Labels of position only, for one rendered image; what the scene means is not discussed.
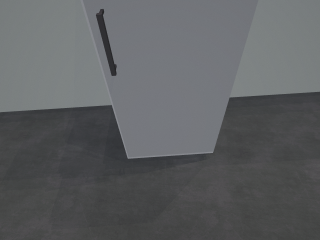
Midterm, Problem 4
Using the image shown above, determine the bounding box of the fridge door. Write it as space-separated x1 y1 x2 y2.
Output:
83 0 259 157

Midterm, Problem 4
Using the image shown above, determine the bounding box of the handle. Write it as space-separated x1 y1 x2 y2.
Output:
96 9 117 76

